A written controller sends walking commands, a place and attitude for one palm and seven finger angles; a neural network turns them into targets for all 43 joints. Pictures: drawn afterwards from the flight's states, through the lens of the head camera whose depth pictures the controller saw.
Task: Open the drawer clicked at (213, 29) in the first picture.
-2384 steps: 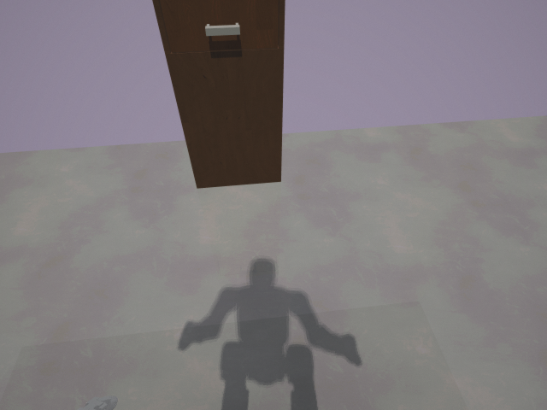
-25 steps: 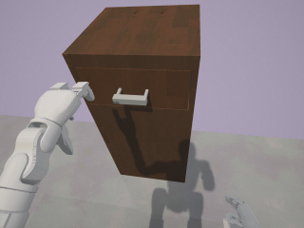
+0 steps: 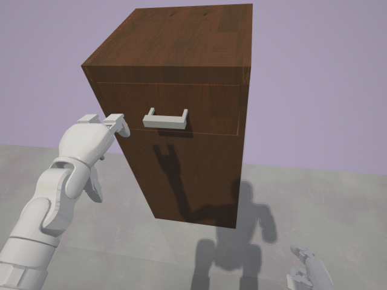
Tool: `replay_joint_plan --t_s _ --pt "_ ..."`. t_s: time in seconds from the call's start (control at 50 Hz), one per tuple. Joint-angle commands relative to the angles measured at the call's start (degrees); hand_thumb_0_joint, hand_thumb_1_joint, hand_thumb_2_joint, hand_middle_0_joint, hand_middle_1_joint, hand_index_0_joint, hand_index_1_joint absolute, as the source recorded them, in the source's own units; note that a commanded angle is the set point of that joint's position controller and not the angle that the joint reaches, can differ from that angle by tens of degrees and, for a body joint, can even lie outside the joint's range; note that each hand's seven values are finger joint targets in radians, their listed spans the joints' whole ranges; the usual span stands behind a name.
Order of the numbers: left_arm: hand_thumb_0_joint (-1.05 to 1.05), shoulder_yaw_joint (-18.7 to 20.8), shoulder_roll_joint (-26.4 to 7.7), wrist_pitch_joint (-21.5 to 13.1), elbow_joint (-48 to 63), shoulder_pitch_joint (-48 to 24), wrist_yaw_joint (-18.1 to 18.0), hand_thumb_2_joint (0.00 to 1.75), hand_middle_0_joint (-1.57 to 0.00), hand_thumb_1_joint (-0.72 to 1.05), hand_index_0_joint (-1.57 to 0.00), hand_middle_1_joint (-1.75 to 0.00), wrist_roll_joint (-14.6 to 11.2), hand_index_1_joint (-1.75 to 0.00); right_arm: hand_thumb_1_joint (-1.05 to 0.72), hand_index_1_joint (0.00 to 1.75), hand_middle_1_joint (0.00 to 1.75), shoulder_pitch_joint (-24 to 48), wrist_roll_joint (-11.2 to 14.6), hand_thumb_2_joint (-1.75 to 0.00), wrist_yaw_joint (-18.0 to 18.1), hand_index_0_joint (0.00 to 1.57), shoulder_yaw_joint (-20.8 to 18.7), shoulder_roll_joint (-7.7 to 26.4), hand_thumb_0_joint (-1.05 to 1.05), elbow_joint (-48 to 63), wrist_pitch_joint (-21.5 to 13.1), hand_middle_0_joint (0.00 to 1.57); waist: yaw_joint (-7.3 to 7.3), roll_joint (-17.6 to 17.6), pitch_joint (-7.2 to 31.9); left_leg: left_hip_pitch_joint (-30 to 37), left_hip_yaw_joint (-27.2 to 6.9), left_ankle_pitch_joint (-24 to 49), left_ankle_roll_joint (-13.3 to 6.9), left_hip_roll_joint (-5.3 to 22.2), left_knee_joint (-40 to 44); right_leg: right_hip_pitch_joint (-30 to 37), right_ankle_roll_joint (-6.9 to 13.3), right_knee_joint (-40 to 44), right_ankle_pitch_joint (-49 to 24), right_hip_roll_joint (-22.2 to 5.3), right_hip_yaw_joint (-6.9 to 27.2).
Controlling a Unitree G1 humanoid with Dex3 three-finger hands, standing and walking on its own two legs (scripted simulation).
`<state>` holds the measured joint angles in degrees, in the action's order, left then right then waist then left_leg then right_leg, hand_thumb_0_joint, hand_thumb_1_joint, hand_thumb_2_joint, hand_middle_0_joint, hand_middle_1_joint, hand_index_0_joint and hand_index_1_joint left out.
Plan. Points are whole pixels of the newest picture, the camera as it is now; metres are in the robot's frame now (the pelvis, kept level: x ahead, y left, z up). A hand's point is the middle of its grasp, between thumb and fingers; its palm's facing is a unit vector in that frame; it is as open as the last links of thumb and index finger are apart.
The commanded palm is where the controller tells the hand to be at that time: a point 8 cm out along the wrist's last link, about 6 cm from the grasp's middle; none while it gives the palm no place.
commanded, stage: move the hooked fingers above the handle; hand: left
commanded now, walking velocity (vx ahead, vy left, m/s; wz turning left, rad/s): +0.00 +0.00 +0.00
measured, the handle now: (166, 116) +0.56 +0.17 +0.03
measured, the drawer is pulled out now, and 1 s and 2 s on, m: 0.00 0.00 0.00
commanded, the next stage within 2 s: none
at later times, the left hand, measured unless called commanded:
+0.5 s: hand (134, 139) +0.39 +0.19 +0.11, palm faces -0.02 -0.05 -1.00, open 13.9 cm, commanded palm +0.38 +0.21 +0.18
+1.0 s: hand (147, 130) +0.44 +0.18 +0.09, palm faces +0.00 -0.06 -1.00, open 13.9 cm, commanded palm +0.43 +0.20 +0.16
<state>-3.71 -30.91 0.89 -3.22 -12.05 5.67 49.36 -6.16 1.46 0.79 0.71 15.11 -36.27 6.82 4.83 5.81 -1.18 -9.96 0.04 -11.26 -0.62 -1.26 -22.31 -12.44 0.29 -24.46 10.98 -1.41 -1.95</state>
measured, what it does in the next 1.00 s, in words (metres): stands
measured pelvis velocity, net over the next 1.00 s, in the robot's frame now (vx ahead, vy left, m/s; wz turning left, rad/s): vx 0.04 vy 0.01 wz -0.02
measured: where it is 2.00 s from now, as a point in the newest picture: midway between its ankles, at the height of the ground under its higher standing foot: outside the picture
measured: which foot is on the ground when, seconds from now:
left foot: down 0.00-1.00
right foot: down 0.00-1.00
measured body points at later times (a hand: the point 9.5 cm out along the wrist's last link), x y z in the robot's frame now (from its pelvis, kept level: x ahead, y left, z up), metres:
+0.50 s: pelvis +0.02 +0.00 +0.00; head +0.04 -0.04 +0.45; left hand +0.39 +0.19 +0.16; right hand +0.17 -0.24 -0.13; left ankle +0.01 +0.11 -0.74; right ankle +0.02 -0.11 -0.74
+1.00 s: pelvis +0.04 +0.01 -0.01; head +0.07 -0.02 +0.44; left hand +0.43 +0.18 +0.15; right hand +0.19 -0.24 -0.13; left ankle +0.01 +0.11 -0.74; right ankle +0.02 -0.11 -0.74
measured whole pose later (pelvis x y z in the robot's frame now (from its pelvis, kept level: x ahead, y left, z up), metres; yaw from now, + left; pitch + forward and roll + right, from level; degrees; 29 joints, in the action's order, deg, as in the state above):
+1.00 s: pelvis +0.04 +0.01 -0.01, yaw -1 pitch +6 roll +1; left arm -11.3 -25.0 -1.9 -23.2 -29.8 -1.3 54.4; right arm -9.5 1.5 1.2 -1.1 14.0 -37.0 7.8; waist 2.2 2.8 2.5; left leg -16.8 1.0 -16.0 -1.0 -1.3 -27.1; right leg -19.5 0.0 -29.2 15.3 -1.4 -0.9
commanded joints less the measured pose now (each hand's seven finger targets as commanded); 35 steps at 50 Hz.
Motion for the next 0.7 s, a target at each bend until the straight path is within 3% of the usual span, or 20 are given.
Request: replay_joint_plan --t_s 0.0,0.04,0.06,0.1,0.12,0.14,0.18,0.24,0.28,0.34,0.42,0.5,0.54,0.62,0.68 --pt "0.00 10.17 -15.41 -4.11 9.59 -23.37 -2.57 0.30 -0.30 -0.50 -0.30 -1.20 0.53 -1.20 -0.90 0.30 0.30 6.23 -0.32 -0.90 1.14 0.20 -2.05 6.21 0.00 8.09 -3.01 0.20 -0.71 -6.01 13.84 0.22 1.02 4.71 -1.11 -0.54 3.09 7.20 1.11 4.45 -0.70 1.16 1.65" --pt "0.00 11.08 -15.59 -5.87 9.14 -24.84 -3.89 0.30 -0.30 -0.50 -0.30 -1.20 0.54 -1.20 -0.90 0.30 0.30 5.35 -0.53 -0.90 1.34 0.20 -2.29 5.59 0.00 7.54 -3.23 0.20 -0.32 -4.90 15.74 0.56 1.10 7.00 -1.01 -0.67 2.74 8.13 1.28 3.47 -3.35 0.90 1.48" --pt "0.00 10.26 -14.31 -6.28 8.78 -25.50 -4.55 0.30 -0.30 -0.50 -0.30 -1.20 0.51 -1.20 -0.90 0.30 0.30 5.40 -0.46 -0.90 1.27 0.20 -2.36 5.44 0.00 7.39 -3.25 0.20 -0.46 -3.63 15.22 0.63 1.33 7.87 -0.83 -0.62 2.51 7.31 1.37 3.28 -4.26 0.94 1.40" --pt "0.00 11.64 -14.86 -6.34 7.12 -25.87 -5.93 0.30 -0.30 -0.50 -0.30 -1.20 0.03 -1.20 -0.90 0.30 0.30 5.00 -0.30 -0.90 0.92 0.20 -2.42 5.36 0.00 7.19 -3.30 0.20 -0.23 -2.33 15.62 0.23 1.31 8.12 -0.51 -0.57 2.34 7.46 1.57 3.21 -4.08 1.06 1.51" --pt "0.00 10.21 -13.24 -5.97 4.49 -26.47 -6.35 0.30 -0.30 -0.50 -0.30 -1.20 0.24 -1.20 -0.90 0.30 0.30 4.53 -0.26 -0.90 0.88 0.20 -2.47 5.19 0.00 6.69 -3.28 0.20 -0.44 -3.39 14.74 -0.47 1.59 7.75 -0.58 -0.61 2.16 6.85 1.48 3.14 -3.94 0.87 1.42" --pt "0.00 11.10 -13.95 -5.35 1.76 -25.79 -6.83 0.30 -0.30 -0.50 -0.30 -1.20 0.60 -1.20 -0.90 0.30 0.30 4.01 -0.14 -0.90 0.91 0.20 -2.63 5.51 0.00 6.20 -3.01 0.20 -0.53 -3.94 13.44 -1.26 1.79 7.41 -0.42 -0.35 2.30 6.09 1.49 3.22 -3.71 0.95 1.24" --pt "0.00 8.11 -11.39 -3.48 -1.97 -26.70 -7.02 0.30 -0.30 -0.50 -0.30 -1.20 1.48 -1.20 -0.90 0.30 0.30 4.08 0.16 -0.90 0.74 0.20 -2.48 5.74 0.00 6.16 -2.44 0.20 -0.92 -5.03 12.03 -2.42 2.14 6.97 -0.36 -0.36 2.37 5.06 1.47 3.21 -3.38 0.90 1.08" --pt "0.00 4.60 -9.88 -1.48 -3.45 -29.96 -6.31 0.30 -0.30 -0.50 -0.30 -1.20 2.80 -1.20 -0.90 0.30 0.30 3.93 0.33 -0.90 0.70 0.20 -2.68 6.22 0.00 6.65 -2.03 0.20 -1.75 -5.66 14.02 -1.92 2.32 6.76 -0.59 -0.33 2.06 5.11 1.48 2.98 -3.04 0.81 1.27" --pt "0.00 2.76 -8.98 -1.58 -0.28 -32.39 -5.55 0.30 -0.30 -0.50 -0.30 -1.20 3.21 -1.20 -0.90 0.30 0.30 3.51 0.24 -0.90 0.70 0.20 -3.09 6.24 0.00 7.49 -2.04 0.20 -1.75 -4.76 18.61 -0.09 2.14 8.51 -0.87 -0.47 1.44 6.25 1.53 2.09 -5.24 0.79 1.53" --pt "0.00 2.92 -9.31 -2.98 1.83 -32.06 -4.59 0.30 -0.30 -0.50 -0.30 -1.20 2.55 -1.20 -0.90 0.30 0.30 2.67 0.00 -0.90 0.92 0.20 -3.40 6.11 0.00 8.04 -2.15 0.20 -1.74 -5.20 21.41 0.94 1.76 10.98 -1.26 -0.63 0.71 7.72 1.59 1.02 -8.78 0.95 1.56" --pt "0.00 6.24 -11.72 -4.82 -0.11 -32.46 -5.49 0.30 -0.30 -0.50 -0.30 -1.20 1.69 -1.20 -0.90 0.30 0.30 1.23 0.04 -0.90 1.20 0.20 -3.50 6.32 0.00 7.20 -2.05 0.20 -1.28 -5.86 19.67 -0.48 1.63 13.27 -1.12 -0.52 0.43 7.48 1.65 0.42 -11.38 1.11 1.31" --pt "0.00 10.55 -14.24 -4.48 -4.95 -32.11 -8.24 0.30 -0.30 -0.50 -0.30 -1.20 2.22 -1.20 -0.90 0.30 0.30 0.32 0.22 -0.90 1.09 0.20 -3.69 6.49 0.00 6.10 -1.68 0.20 -0.41 -7.10 18.85 -2.44 2.21 14.79 -0.84 -0.33 0.16 7.77 1.76 -0.14 -12.53 1.30 1.32" --pt "0.00 9.76 -13.16 -3.79 -4.39 -32.62 -9.52 0.30 -0.30 -0.50 -0.30 -1.20 3.15 -1.20 -0.90 0.30 0.30 0.21 0.18 -0.90 0.60 0.20 -3.82 6.15 0.00 6.13 -1.58 0.20 -0.16 -5.70 20.81 -2.17 2.45 17.71 -0.73 -0.30 -0.48 8.19 1.91 -1.43 -15.48 1.26 1.33" --pt "0.00 4.78 -9.04 -1.41 -4.70 -33.57 -9.51 0.30 -0.30 -0.50 -0.30 -1.20 4.41 -1.20 -0.90 0.30 0.30 -0.06 0.22 -0.90 -0.12 0.20 -4.17 6.38 0.00 6.28 -1.26 0.20 -1.58 -4.09 21.88 -0.75 2.74 19.33 -0.59 -0.03 -1.53 6.30 1.96 -2.01 -16.45 1.43 1.19" --pt "0.00 1.70 -6.62 -0.04 -4.03 -33.12 -7.97 0.30 -0.30 -0.50 -0.30 -1.20 4.36 -1.20 -0.90 0.30 0.30 -0.46 0.28 -0.90 -0.17 0.20 -4.55 6.60 0.00 6.73 -0.92 0.20 -2.55 -5.83 22.87 0.57 2.63 20.57 -0.91 0.07 -2.38 5.56 1.78 -2.28 -17.91 1.54 1.15"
